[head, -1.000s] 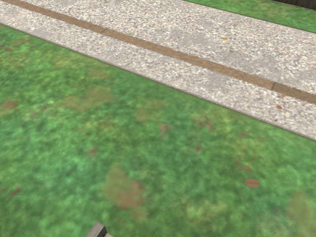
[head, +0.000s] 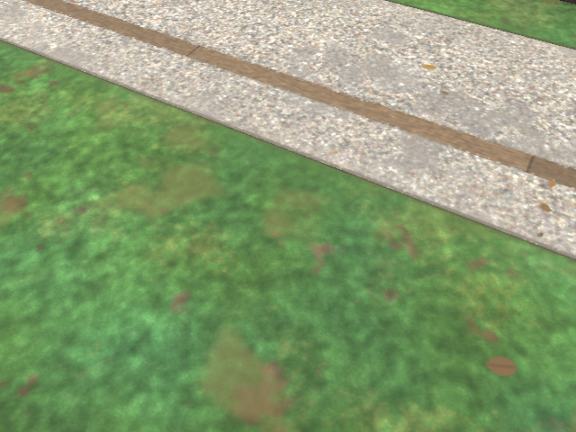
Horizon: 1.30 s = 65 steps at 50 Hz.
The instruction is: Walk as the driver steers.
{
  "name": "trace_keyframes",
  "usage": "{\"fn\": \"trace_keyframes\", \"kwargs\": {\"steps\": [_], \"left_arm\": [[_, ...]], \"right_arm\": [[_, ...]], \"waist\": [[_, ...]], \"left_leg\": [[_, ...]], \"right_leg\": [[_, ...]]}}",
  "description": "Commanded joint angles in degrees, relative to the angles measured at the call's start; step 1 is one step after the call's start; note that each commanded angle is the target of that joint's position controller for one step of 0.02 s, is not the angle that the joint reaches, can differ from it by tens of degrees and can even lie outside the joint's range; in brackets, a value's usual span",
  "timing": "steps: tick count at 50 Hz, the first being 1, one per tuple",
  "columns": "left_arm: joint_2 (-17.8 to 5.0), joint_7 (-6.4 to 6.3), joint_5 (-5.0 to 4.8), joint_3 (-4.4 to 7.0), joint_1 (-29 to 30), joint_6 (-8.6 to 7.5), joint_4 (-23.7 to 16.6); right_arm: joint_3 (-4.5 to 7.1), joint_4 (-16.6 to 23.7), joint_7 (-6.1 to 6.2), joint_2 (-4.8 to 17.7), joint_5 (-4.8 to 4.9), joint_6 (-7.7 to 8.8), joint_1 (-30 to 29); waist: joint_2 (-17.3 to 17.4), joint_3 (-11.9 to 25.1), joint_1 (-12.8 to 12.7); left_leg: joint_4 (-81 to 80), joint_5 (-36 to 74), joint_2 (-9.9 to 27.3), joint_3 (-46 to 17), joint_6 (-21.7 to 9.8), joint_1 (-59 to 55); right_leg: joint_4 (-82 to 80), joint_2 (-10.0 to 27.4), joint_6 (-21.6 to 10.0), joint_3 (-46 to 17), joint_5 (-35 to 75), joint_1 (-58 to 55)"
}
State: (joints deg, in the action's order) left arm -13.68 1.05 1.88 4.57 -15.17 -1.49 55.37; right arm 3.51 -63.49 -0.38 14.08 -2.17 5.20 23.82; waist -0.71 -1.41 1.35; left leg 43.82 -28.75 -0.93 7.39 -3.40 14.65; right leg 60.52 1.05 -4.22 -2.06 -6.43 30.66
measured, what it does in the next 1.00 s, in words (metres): goes down, turning right: right foot 0.16 m lower, then left foot 0.16 m lower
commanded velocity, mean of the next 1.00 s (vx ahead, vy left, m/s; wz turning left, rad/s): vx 0.49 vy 0.00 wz -0.51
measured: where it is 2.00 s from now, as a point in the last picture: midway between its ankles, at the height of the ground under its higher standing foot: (379, 315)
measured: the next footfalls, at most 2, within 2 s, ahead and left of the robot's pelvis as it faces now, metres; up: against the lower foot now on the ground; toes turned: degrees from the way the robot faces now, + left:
right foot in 0.20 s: +0.19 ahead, -0.04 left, -0.16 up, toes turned -7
left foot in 0.68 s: +0.61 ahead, +0.14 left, -0.32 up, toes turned -24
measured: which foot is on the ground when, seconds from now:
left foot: down 0.00-0.20, up 0.22-0.66, down 0.68-1.00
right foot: up 0.00-0.18, down 0.20-0.68, up 0.70-1.00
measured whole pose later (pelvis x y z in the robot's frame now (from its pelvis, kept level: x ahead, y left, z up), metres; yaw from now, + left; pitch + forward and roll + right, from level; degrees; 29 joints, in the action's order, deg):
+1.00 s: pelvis +0.58 +0.07 -0.30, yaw -32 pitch -1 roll +1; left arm -13.1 2.7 2.2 2.1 -2.7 -0.3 47.3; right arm 2.0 -58.7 0.6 9.5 -0.4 4.8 29.1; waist -3.3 -2.8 1.7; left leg 27.6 -20.3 -2.7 9.4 -4.1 7.1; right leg 58.7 0.1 -4.4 0.6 1.9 44.8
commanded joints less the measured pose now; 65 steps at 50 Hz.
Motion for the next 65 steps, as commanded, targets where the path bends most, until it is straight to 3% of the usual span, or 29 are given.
{"fn": "trace_keyframes", "kwargs": {"steps": [1, 4, 7, 9, 10, 11, 12, 14, 15, 17, 21, 23, 24, 26, 31, 34, 35, 36, 37, 39, 40, 43, 45, 53, 58, 60, 62, 63, 65], "left_arm": [[0.7, 2.04, 0.33, -0.08, -3.4, 1.84, -2.2], [0.8, 2.89, -1.63, -1.22, 1.3, 1.79, -2.8], [-1.3, 1.65, -0.58, -1.44, 8.6, 1.19, -4.1], [-3.0, 0.91, 0.61, -0.26, -3.6, 1.06, 0.1], [-5.7, 0.86, 1.02, 0.96, -14.0, 0.48, 2.3], [-7.7, 1.29, 0.64, 1.66, -20.5, 0.02, 4.9], [-11.2, 1.39, -0.25, 1.54, -20.3, -0.54, 4.0], [-8.5, 0.34, -0.83, 0.79, -17.0, -0.6, 3.0], [-12.2, -1.36, -0.1, 1.44, -13.3, -1.07, 1.8], [-6.8, -2.28, -0.88, -0.4, -4.0, -2.9, -1.7], [-10.4, -1.33, -0.96, 0.64, -4.1, -2.68, -1.1], [-5.7, -2.05, -0.83, -0.37, -9.4, -3.37, -0.1], [-6.1, -2.17, 0.5, -0.19, -15.3, -3.66, 0.6], [-7.8, -3.87, 1.2, 0.69, -16.8, -4.32, -0.2], [-6.5, -2.97, 0.75, 0.33, -8.6, -3.15, -3.5], [-5.5, -2.53, 0.46, 0.32, -13.8, -1.25, -0.7], [-1.5, -2.26, -1.44, 0.24, -21.1, -1.46, 1.0], [-1.7, -3.41, -3.45, -0.52, -25.9, -1.52, -1.9], [-2.2, -3.73, -0.68, -1.3, -19.0, -0.46, -0.3], [-2.1, -1.81, 1.46, -1.67, -5.3, 0.06, -6.3], [-5.0, -0.61, 2.38, -0.83, 0.7, 0.86, -6.8], [-1.9, 1.53, -0.05, -1.43, 2.6, 1.11, -8.1], [-0.1, 1.55, 1.08, -1.78, 3.0, 1.15, -8.1], [2.0, 2.97, -0.38, -4.42, 25.0, 0.35, -14.8], [-0.3, 3.01, 0.13, -3.67, 20.3, -0.48, -13.1], [-4.4, 1.72, 1.0, -1.65, 3.7, -0.97, -8.7], [-14.1, 0.2, 0.16, 1.04, -3.5, 0.1, -9.0], [-10.9, -0.97, -0.21, 0.76, -3.9, 1.34, -7.9], [-7.2, -1.4, -1.6, -0.07, 4.0, 0.75, -8.1]], "right_arm": [[-0.5, 3.9, 1.24, 2.2, 1.03, 2.5, -8.7], [-0.41, 3.6, 1.62, 3.0, 0.69, 2.1, -3.9], [-0.45, 2.7, 2.52, 3.0, -0.6, 0.57, 1.7], [-0.26, 1.6, 2.71, 4.0, -1.52, -1.15, 3.6], [0.62, 2.9, 3.38, 3.5, 0.28, -1.15, -1.8], [0.72, 3.9, 2.86, 3.4, 0.85, -1.92, -0.1], [0.57, 8.1, 2.96, 2.8, 1.88, -1.43, 0.8], [0.79, 10.5, 2.4, 5.5, -0.22, 0.27, -4.8], [0.79, 11.8, 1.75, 4.6, -0.76, 0.45, -4.7], [1.43, 14.6, 1.5, 6.1, -0.69, -1.91, -16.8], [0.1, 8.6, -0.8, 0.2, -0.99, -3.88, -6.3], [1.51, 13.5, -0.93, 4.8, 0.22, -2.21, -20.1], [1.42, 16.8, -0.87, 4.9, -0.43, -1.24, -29.6], [0.87, 20.4, -1.34, 4.4, -0.42, 0.21, -35.3], [1.11, 16.6, -2.7, 4.6, 3.53, -0.89, -20.6], [3.63, 8.6, -1.42, 9.6, -0.22, -1.91, 3.3], [3.28, 6.4, -2.29, 10.6, -2.13, -1.25, 10.2], [4.5, 6.1, -2.56, 15.0, -0.47, -1.68, 8.9], [2.2, 10.0, -2.63, 5.7, -0.29, -1.62, 4.3], [3.08, 11.4, -0.54, 9.8, -0.3, -1.06, -0.7], [1.56, 12.1, 0.13, 5.8, 0.14, -0.4, -2.0], [-0.38, 10.4, 0.37, 2.4, 0.61, 1.46, -6.5], [-0.42, 10.3, 0.71, 2.9, 1.21, 1.75, -6.0], [-0.68, 7.7, 2.07, 2.4, 0.9, -0.94, 11.0], [0.28, 6.5, 2.7, 6.0, 0.74, -1.89, 12.8], [0.76, 7.8, 2.16, 7.7, 1.08, -1.95, 9.8], [-0.45, 16.4, -0.18, 1.4, 1.65, -0.96, 4.7], [0.34, 17.2, -0.18, 5.2, 0.27, -0.56, -3.4], [0.7, 18.2, -0.19, 5.5, 1.19, -0.02, -4.2]], "waist": [[4.8, -5.0, -6.6], [4.1, -4.9, -3.5], [3.2, -8.3, 1.6], [2.4, -2.3, -2.7], [-4.0, -0.9, -12.3], [-10.7, 1.5, -11.5], [-10.4, 5.4, -7.0], [1.3, 3.4, -6.4], [-5.1, 5.7, -4.2], [5.6, -6.4, -0.4], [-3.2, 0.1, 1.6], [-0.6, -3.4, -4.5], [-0.8, -6.3, -9.5], [-2.6, -7.0, -10.1], [-2.8, -2.9, -4.3], [8.3, 5.1, 5.5], [16.9, 11.7, 3.5], [26.2, 18.0, -1.4], [10.7, 9.0, 1.2], [15.2, 6.3, 0.6], [8.7, 0.6, 1.4], [6.3, -5.9, -5.9], [9.0, -3.3, -6.3], [2.3, -4.8, 2.5], [5.6, 0.4, -0.1], [5.8, 9.0, -7.9], [-11.2, 17.7, -7.7], [1.3, 9.4, -9.3], [3.1, -0.5, -2.1]], "left_leg": [[-13.0, 0.7, 9.0, -7.1, -3.5, 25.7], [-8.7, 1.0, 10.3, -5.3, -3.0, 23.1], [2.3, 6.5, 11.1, -5.1, -3.7, 7.8], [21.5, 28.2, 11.8, -3.5, -4.7, 1.1], [46.2, 25.4, 3.1, 2.7, -1.4, 4.3], [69.2, -11.0, 0.0, 3.4, -2.1, 23.0], [69.8, -12.4, 2.3, -3.7, -1.4, 39.0], [58.4, 0.3, 5.1, -9.5, 0.2, 51.0], [47.7, 2.6, 6.9, -13.0, 2.8, 51.5], [25.4, 11.7, 9.3, -13.5, 8.0, 42.5], [17.3, 30.6, 4.1, -5.7, 4.8, 3.2], [7.4, 42.0, 6.7, -11.7, 3.2, 28.2], [5.2, 37.2, 7.1, -14.0, 3.6, 38.3], [-3.3, 39.4, 8.4, -19.5, 5.1, 45.8], [-27.4, 59.3, 9.9, -17.2, 3.1, 2.4], [-25.2, 54.3, 8.3, -11.1, 4.3, -25.6], [-3.9, 68.4, 14.0, -12.9, 5.3, -41.4], [-9.0, 45.0, 25.3, -32.0, 2.5, -44.0], [-13.8, 31.6, 19.5, -26.5, 6.4, -31.5], [-25.2, 2.8, 27.3, -40.6, -3.8, -19.9], [-27.2, 2.2, 24.6, -36.6, -3.7, -9.0], [-28.3, 23.8, 15.9, -18.7, 1.1, 11.4], [-28.1, 35.2, 14.4, -13.5, -1.3, 10.7], [-29.7, 44.2, 15.7, -7.2, -0.5, -16.0], [-13.3, 78.0, 14.9, 0.2, 0.2, -21.9], [8.5, 69.4, 15.8, 2.1, 0.3, -9.9], [42.7, -5.2, -0.1, -2.6, 3.5, 29.5], [40.2, 1.7, 3.6, -9.3, 2.9, 37.6], [27.5, 9.2, 7.0, -9.6, 3.5, 30.1]], "right_leg": [[-12.8, -3.0, 0.0, 4.0, 27.7, -16.7], [-19.0, -4.0, 0.5, 5.7, 33.4, -21.0], [-31.1, -2.3, -0.2, 6.9, 28.9, -13.8], [-31.2, -3.4, -2.8, 10.5, 23.7, -21.7], [-50.2, 0.7, -7.8, 2.0, 22.3, -28.8], [-37.8, 5.0, -10.3, -0.7, 37.2, -45.1], [-23.7, 12.7, -13.2, -12.3, 57.5, -56.2], [-28.9, 16.5, -16.2, -20.5, 39.2, -54.0], [-32.6, 22.7, -22.1, -32.8, 14.4, -48.5], [-40.6, 16.7, -20.3, -29.5, 9.7, -23.4], [-36.7, 6.4, -12.7, -14.2, 21.1, -3.0], [-30.4, 4.3, -13.3, -20.4, -1.3, -22.0], [-28.7, 6.2, -14.3, -26.7, -7.5, -29.7], [-24.5, 7.4, -14.2, -30.6, -6.6, -38.5], [-13.5, 1.5, -7.6, -22.1, -11.0, -20.4], [25.8, -7.7, -4.4, -12.1, -24.4, -7.7], [50.4, -11.6, -2.3, -8.8, -48.6, 9.7], [58.7, -7.2, -1.9, -4.3, -41.3, 23.2], [53.5, -2.4, -1.9, -1.5, -31.0, 25.5], [53.8, 0.3, -1.2, 0.3, -20.3, 32.7], [47.3, 1.3, -1.1, -3.2, -17.1, 28.2], [19.8, 1.2, 0.7, -4.9, -0.1, 14.5], [12.1, -0.4, 1.6, -1.0, 6.1, 9.0], [-17.6, -0.8, -1.6, 7.3, 5.6, 13.2], [-25.0, -7.2, -5.7, 12.9, -8.1, -2.6], [-31.3, -6.3, -10.5, 7.3, -6.3, -25.9], [-40.2, 22.2, -25.1, -42.1, -8.7, -54.2], [-43.3, 19.3, -21.9, -34.7, -9.2, -49.0], [-47.4, 13.2, -16.3, -22.3, 2.7, -31.5]]}}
